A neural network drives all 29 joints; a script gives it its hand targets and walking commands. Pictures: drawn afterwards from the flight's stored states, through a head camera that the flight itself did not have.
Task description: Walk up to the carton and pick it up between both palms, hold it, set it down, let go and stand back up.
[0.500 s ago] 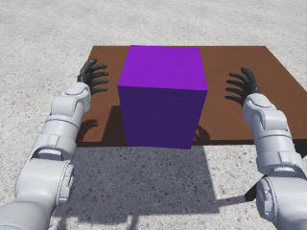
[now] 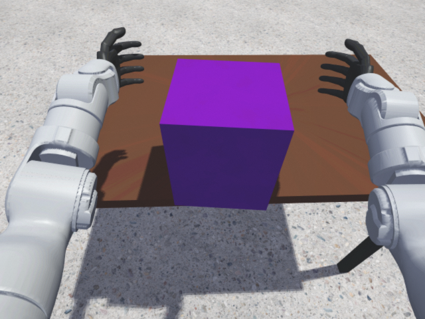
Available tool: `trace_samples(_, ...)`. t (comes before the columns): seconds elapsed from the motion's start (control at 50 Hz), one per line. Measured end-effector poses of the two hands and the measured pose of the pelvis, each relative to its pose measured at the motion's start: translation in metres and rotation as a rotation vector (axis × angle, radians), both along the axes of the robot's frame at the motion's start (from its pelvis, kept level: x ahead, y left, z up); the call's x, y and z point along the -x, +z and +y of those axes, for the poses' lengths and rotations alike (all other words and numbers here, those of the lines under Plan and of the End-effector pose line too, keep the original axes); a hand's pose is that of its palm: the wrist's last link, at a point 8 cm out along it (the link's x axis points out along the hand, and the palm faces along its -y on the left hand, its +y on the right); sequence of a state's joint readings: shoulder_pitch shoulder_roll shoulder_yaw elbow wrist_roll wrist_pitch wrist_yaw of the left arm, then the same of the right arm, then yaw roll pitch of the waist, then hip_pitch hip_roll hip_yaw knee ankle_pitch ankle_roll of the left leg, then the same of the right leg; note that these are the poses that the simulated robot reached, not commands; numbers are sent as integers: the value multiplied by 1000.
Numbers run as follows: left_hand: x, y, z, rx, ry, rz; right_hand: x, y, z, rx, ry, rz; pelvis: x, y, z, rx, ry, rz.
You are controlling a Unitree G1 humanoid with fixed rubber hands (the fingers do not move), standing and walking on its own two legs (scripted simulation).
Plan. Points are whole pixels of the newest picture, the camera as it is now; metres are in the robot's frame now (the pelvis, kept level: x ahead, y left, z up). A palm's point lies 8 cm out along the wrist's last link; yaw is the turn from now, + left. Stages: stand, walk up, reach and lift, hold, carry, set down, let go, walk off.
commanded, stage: reach and lift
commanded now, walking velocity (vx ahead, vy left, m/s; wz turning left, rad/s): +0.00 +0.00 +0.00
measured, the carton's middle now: (224, 138) +0.46 -0.04 +0.08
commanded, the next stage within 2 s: none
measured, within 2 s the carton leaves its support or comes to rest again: neither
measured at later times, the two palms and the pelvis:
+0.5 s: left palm (115, 85) +0.48 +0.16 +0.20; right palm (347, 99) +0.43 -0.26 +0.19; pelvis +0.00 +0.00 +0.00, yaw +0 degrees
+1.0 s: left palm (130, 113) +0.48 +0.15 +0.13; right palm (325, 126) +0.44 -0.25 +0.12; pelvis +0.02 +0.00 +0.00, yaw +1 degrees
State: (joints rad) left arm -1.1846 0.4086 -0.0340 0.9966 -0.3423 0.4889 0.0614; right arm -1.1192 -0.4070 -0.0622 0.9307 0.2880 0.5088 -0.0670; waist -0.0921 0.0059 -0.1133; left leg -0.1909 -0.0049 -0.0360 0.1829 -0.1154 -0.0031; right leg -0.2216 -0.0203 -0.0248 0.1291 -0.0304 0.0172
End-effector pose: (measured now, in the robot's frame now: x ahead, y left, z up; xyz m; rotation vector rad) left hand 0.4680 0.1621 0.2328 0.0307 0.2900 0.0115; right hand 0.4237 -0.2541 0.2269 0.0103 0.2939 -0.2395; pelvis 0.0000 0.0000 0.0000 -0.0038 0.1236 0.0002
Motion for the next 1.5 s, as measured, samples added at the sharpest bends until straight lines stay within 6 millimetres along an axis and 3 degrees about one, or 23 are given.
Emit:
trace_samples(0.14, -10, 5, -1, 1, -3, 3, -11, 5, 0, -6, 6, 2, -5, 1, 0, 0, 1, 13)
trace_samples(0.28, -12, -4, 0, 0, 1, 20, -13, -5, -3, -11, 1, 22, -5, 1, 0, -1, 3, 24)
trace_samples(0.66, -10, -57, 0, -3, -5, 50, -10, -64, 2, -5, 4, 64, 1, 0, -3, -3, 12, 85)
trace_samples(1.06, -16, -110, -12, -19, -41, 34, -17, -116, 9, 4, 12, 56, -19, -1, -1, -2, 14, 138)
trace_samples(1.2, -14, -115, -21, -21, -48, 22, -16, -122, 15, 4, 19, 48, -20, -1, 0, -2, 12, 144)
trace_samples(1.5, -10, -108, -37, -32, -43, 5, -19, -115, 32, 9, 35, 35, -8, -1, -1, -4, 14, 146)
